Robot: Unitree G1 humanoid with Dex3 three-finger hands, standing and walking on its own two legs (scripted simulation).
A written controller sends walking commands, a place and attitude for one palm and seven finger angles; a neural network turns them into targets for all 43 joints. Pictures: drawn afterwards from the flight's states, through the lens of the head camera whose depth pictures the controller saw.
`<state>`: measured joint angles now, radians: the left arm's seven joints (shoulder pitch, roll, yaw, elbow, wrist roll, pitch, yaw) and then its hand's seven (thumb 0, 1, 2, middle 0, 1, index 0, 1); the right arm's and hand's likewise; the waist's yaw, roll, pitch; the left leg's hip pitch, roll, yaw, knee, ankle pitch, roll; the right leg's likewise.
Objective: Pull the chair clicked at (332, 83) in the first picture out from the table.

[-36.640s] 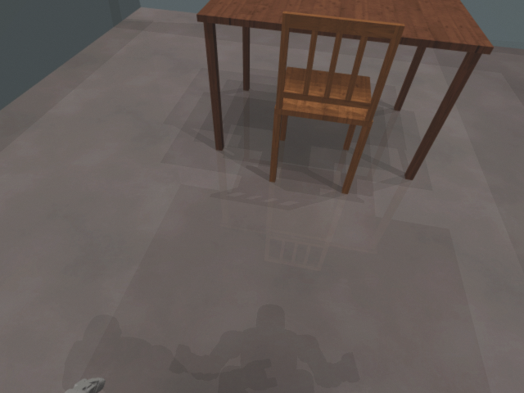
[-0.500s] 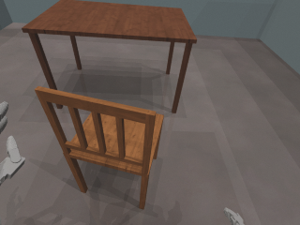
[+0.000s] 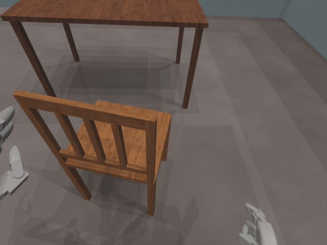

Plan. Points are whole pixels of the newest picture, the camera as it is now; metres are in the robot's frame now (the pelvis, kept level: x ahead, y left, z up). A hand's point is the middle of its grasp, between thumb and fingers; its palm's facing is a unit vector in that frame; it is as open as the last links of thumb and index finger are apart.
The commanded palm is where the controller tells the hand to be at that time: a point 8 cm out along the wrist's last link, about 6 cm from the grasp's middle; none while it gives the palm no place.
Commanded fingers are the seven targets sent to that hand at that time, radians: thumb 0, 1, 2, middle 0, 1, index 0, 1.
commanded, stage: stop stepping back and stand still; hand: left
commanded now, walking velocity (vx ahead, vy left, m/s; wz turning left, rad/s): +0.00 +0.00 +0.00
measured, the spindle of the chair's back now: (95, 141) +0.46 +0.24 -0.10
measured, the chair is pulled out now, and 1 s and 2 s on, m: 0.66 0.66 0.66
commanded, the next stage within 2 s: let the arm hang, fingers relaxed in 0.10 s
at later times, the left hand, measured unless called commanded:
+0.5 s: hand out of the picture +0.04 +0.19 -0.17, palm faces +0.12 -0.98 -0.13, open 6.9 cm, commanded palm none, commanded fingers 0.00 0.90 0.90 -0.20 -0.30 -0.20 -0.30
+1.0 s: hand out of the picture -0.10 +0.18 -0.17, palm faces +0.07 -0.98 -0.20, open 7.4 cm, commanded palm none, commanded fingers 0.00 0.90 0.90 -0.20 -0.30 -0.20 -0.30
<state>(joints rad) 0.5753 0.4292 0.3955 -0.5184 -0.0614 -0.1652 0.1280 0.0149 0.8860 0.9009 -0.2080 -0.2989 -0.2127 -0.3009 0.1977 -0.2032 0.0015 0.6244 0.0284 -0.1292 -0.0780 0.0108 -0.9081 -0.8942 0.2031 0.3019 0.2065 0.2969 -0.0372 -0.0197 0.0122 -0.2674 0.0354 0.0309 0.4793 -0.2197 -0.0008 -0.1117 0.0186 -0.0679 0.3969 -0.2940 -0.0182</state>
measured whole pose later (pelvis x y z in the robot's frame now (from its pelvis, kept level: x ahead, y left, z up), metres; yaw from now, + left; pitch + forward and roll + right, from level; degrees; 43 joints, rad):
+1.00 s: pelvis -0.03 +0.01 +0.00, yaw +3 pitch -1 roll +0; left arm 0.43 0.15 -0.03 1.06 0.01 0.02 0.02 0.00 0.91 0.90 -0.19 -0.30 -0.20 -0.30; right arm 0.34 -0.14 0.01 1.06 -0.01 0.03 -0.02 0.01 -0.92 -0.89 0.20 0.30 0.20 0.30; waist 0.01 0.03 0.03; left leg -0.29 -0.02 0.00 0.48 -0.17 0.03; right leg -0.16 -0.03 -0.09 0.48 -0.31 0.00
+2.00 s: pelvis -0.01 -0.01 +0.00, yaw +3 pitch -2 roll +0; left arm 0.33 0.12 -0.01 1.05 0.00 0.01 0.03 0.00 0.91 0.90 -0.19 -0.30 -0.20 -0.30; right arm 0.31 -0.11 0.00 1.10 -0.01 0.01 -0.04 0.00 -0.92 -0.89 0.20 0.30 0.20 0.30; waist -0.01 0.01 0.07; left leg -0.25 0.01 -0.02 0.46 -0.18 -0.01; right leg -0.11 0.01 -0.11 0.44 -0.31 -0.04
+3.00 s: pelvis +0.00 -0.02 +0.00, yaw +3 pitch -2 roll +0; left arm 0.35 0.11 -0.01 1.05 0.00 0.00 0.03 0.00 0.91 0.90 -0.19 -0.30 -0.20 -0.30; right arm 0.31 -0.11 0.00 1.11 0.00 0.01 -0.05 0.00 -0.91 -0.89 0.20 0.30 0.20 0.30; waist -0.01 0.01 0.07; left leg -0.24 0.02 -0.03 0.47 -0.20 -0.03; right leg -0.08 0.02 -0.12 0.44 -0.33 -0.05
